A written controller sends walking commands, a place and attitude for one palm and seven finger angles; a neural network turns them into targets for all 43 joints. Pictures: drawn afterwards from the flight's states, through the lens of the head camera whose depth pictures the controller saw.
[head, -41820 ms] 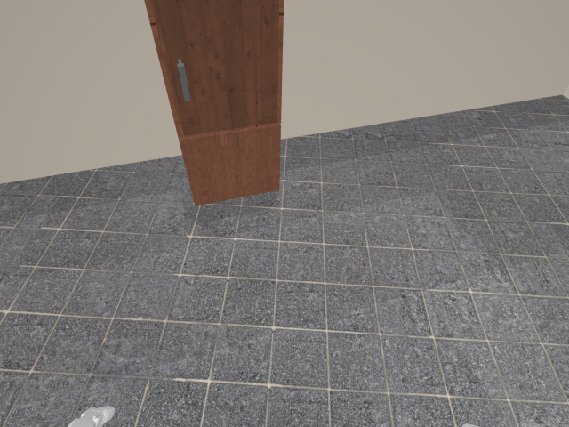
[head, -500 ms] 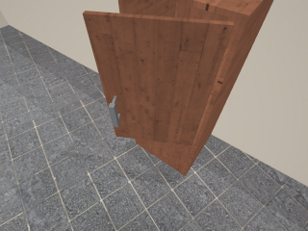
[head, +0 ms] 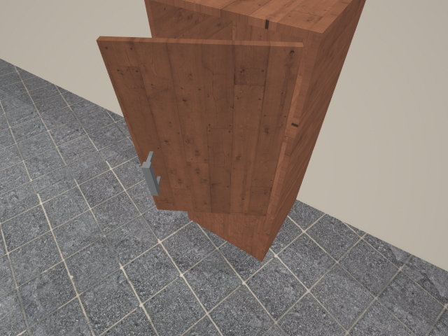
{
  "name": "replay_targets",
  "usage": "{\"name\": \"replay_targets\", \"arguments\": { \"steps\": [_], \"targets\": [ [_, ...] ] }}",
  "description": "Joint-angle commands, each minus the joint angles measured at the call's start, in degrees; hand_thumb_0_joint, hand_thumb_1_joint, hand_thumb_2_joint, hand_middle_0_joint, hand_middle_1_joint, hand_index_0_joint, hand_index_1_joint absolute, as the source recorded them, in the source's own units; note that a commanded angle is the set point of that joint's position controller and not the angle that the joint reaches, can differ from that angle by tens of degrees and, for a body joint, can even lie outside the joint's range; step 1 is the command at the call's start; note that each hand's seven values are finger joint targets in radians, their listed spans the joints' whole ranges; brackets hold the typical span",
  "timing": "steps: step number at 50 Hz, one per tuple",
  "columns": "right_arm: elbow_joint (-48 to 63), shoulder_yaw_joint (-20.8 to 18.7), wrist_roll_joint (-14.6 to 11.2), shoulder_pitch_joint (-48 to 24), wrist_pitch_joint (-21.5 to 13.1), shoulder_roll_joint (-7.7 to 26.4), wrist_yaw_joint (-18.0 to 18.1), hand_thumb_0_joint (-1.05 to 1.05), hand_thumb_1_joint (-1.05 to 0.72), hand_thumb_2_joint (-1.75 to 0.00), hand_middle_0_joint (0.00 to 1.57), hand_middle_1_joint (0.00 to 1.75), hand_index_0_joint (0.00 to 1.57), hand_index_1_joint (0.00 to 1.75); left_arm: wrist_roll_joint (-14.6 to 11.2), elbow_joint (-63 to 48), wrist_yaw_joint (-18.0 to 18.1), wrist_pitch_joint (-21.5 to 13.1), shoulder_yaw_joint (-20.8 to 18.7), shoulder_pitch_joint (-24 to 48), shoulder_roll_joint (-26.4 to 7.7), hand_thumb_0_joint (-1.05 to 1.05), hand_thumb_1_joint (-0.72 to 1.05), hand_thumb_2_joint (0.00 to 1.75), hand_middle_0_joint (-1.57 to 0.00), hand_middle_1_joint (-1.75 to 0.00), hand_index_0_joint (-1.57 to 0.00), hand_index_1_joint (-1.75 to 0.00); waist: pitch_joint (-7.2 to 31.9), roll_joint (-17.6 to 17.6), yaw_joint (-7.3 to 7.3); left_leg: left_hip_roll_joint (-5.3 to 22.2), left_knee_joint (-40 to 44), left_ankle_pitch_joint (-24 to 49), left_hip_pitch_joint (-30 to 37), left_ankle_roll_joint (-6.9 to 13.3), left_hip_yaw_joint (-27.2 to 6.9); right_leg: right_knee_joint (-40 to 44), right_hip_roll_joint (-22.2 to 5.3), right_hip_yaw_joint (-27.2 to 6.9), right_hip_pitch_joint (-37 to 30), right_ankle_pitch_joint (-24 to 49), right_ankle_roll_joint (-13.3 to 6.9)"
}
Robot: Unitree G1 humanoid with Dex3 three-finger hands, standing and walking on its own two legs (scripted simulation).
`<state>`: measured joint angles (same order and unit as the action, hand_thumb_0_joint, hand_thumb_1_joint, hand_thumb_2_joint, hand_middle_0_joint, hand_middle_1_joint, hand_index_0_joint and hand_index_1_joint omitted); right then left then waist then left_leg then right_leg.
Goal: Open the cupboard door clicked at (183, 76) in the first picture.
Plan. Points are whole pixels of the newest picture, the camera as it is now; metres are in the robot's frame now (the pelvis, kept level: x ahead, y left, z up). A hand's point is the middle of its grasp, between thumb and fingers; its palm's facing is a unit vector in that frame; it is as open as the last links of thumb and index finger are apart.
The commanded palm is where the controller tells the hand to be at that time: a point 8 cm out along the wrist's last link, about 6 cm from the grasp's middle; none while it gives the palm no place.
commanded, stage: come to a stop and stand still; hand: left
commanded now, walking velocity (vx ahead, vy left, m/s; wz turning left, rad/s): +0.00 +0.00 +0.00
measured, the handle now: (153, 173) +0.53 +0.23 -0.11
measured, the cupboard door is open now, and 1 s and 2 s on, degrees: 28 28 28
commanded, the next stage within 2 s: look again from close up in 0.36 s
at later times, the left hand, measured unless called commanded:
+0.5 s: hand out of the picture -0.04 +0.14 -0.17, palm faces +0.06 -0.98 -0.17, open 7.4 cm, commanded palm none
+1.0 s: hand out of the picture -0.06 +0.20 -0.17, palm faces +0.06 -0.98 -0.20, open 7.4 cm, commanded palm none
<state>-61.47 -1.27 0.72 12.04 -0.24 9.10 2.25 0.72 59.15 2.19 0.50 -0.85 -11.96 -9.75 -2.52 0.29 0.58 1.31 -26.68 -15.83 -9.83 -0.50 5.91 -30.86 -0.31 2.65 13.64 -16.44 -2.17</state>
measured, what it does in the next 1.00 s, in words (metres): shifts its weight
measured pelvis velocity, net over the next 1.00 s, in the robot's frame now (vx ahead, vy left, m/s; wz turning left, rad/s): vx -0.05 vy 0.03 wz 0.03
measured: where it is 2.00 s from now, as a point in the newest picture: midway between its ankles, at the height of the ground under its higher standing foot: outside the picture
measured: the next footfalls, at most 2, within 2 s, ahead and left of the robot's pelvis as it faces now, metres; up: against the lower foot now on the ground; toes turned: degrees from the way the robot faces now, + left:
none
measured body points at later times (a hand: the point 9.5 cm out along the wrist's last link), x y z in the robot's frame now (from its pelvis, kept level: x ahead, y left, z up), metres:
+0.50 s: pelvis -0.02 -0.02 +0.00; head +0.00 -0.02 +0.45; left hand -0.04 +0.19 -0.16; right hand -0.05 -0.22 -0.16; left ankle -0.02 +0.12 -0.73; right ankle +0.00 -0.09 -0.74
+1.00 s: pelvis -0.05 +0.03 +0.00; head -0.06 +0.03 +0.45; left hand -0.06 +0.26 -0.16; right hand -0.05 -0.19 -0.16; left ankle -0.02 +0.12 -0.74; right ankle +0.00 -0.09 -0.74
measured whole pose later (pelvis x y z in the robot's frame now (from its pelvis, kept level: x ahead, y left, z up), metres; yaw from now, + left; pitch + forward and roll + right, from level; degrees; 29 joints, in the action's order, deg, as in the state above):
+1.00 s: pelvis -0.05 +0.03 +0.00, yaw +1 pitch -2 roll +0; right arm -60.8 0.0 1.1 19.5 -0.3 8.0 0.9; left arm 1.1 61.2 2.0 -0.1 -0.3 -19.7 -9.1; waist 0.4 0.5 0.4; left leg -1.5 -26.9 -11.9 -13.6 2.7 3.9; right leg -27.6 -2.2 3.3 15.3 -10.8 0.0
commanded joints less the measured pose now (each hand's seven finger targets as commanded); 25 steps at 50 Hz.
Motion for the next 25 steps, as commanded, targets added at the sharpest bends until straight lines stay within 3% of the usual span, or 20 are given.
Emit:
{"name": "replay_targets", "arguments": {
  "steps": [1,6,10,22,23,24,25],
  "targets": [
    [0.5,0.1,0.2,3.5,-0.6,3.7,-0.4,0.0,-0.9,-0.9,0.2,0.3,0.2,0.3,0.0,-1.2,-0.2,-1.3,-0.5,-3.4,-6.3,0.0,0.9,0.9,-0.2,-0.3,-0.2,-0.3,0.9,1.1,-0.71,4.5,5.0,6.1,0.0,1.2,-4.9,9.4,-7.4,-7.6,-0.4,11.5,-0.6],
    [-1.3,0.4,0.3,5.2,-0.3,3.3,-0.7,0.0,-0.9,-0.9,0.2,0.3,0.2,0.3,-0.1,-0.2,-0.3,-1.6,-0.3,-3.8,-6.4,0.0,0.9,0.9,-0.2,-0.3,-0.2,-0.3,-2.8,0.8,-0.66,3.9,6.3,2.2,-0.6,1.0,-4.8,14.0,-7.1,-8.4,1.9,1.1,-0.8],
    [-2.2,0.7,0.3,6.9,-0.3,3.1,-0.8,0.0,-0.9,-0.9,0.2,0.3,0.2,0.3,-0.2,0.5,-0.4,-1.7,-0.3,-4.6,-6.4,0.0,0.9,0.9,-0.2,-0.3,-0.2,-0.3,-2.7,0.7,-0.6,3.7,6.4,1.6,-0.8,1.0,-4.7,15.8,-6.8,-8.3,1.6,-2.7,-0.7],
    [-4.1,1.1,0.2,10.6,-0.8,1.6,-0.5,0.0,-0.9,-0.9,0.2,0.3,0.2,0.3,-0.3,3.0,-0.3,-2.2,0.0,-8.2,-4.2,0.0,0.9,0.9,-0.2,-0.3,-0.2,-0.3,-1.8,0.1,-0.68,3.9,6.8,3.6,-1.4,0.9,-4.9,15.2,-6.3,-7.3,-0.3,0.3,-0.9],
    [-0.6,0.4,-0.1,3.2,-1.5,4.6,-0.9,0.0,-0.9,-0.9,0.2,0.3,0.2,0.3,0.6,5.1,2.1,-3.5,-0.1,-13.1,-5.2,0.0,0.9,0.9,-0.2,-0.3,-0.2,-0.3,-3.7,-0.7,-3.17,3.8,-6.5,-0.1,-7.7,-1.2,-1.5,13.1,-10.9,-11.8,-2.3,33.6,4.1],
    [2.1,0.9,-0.5,5.4,-1.2,2.7,-0.7,0.0,-0.9,-0.9,0.2,0.3,0.2,0.3,0.3,4.4,2.1,-4.0,-0.4,-12.2,-8.6,0.0,0.9,0.9,-0.2,-0.3,-0.2,-0.3,-0.6,-0.1,0.3,2.1,-7.1,-2.0,-7.2,-0.9,-3.2,10.3,-15.0,-11.4,-6.7,53.1,2.5],
    [1.8,0.7,-0.4,9.8,-1.3,0.1,-0.6,0.0,-0.9,-0.9,0.2,0.3,0.2,0.3,0.1,3.0,1.8,-4.1,-0.5,-12.3,-7.6,0.0,0.9,0.9,-0.2,-0.3,-0.2,-0.3,6.4,-0.7,0.56,1.8,-6.2,-3.4,-5.0,0.3,-3.5,6.6,-14.8,-10.4,-10.7,53.6,0.4]
  ]
}}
